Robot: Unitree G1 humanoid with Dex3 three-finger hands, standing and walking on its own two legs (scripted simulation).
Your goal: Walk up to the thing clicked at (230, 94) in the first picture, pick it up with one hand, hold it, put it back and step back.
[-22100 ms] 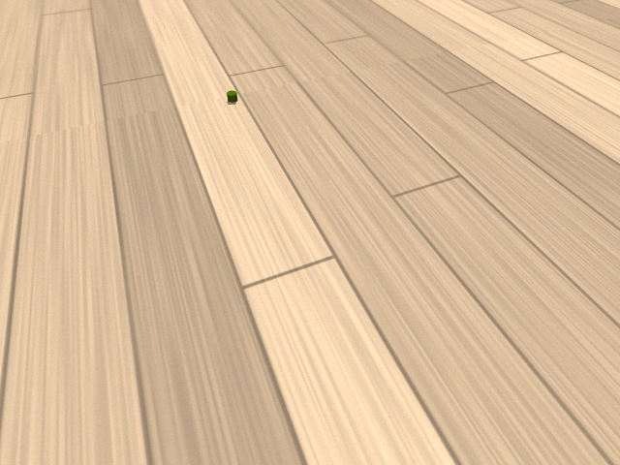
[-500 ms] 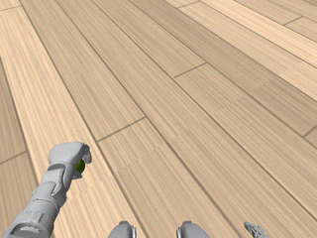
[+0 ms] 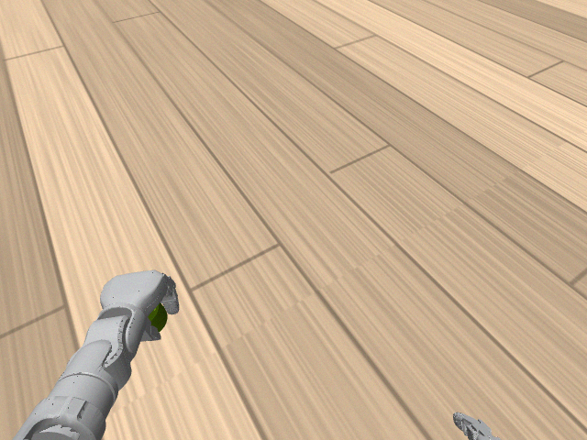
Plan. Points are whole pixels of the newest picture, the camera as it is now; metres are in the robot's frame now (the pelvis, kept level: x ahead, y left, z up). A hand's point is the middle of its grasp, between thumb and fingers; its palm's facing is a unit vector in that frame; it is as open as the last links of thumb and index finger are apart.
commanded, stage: hold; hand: left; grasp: from above
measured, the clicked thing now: (144, 314) +0.34 +0.24 -0.08
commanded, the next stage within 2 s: crouch in 1.64 s
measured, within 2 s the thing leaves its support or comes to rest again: neither
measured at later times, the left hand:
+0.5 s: hand (143, 328) +0.29 +0.22 -0.03, palm faces -0.45 -0.06 -0.89, open 6.3 cm
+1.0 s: hand (147, 333) +0.28 +0.20 -0.01, palm faces -0.43 -0.06 -0.90, open 6.5 cm
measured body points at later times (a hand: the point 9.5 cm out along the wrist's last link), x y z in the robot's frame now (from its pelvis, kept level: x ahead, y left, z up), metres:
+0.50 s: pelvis -0.01 +0.00 +0.01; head +0.00 -0.02 +0.46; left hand +0.31 +0.22 +0.02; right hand +0.12 -0.26 -0.10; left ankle +0.02 +0.12 -0.72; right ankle -0.01 -0.14 -0.72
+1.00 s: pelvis -0.02 -0.01 +0.02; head -0.02 -0.03 +0.47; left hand +0.30 +0.20 +0.04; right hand +0.13 -0.27 -0.09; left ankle +0.02 +0.12 -0.72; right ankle -0.01 -0.14 -0.72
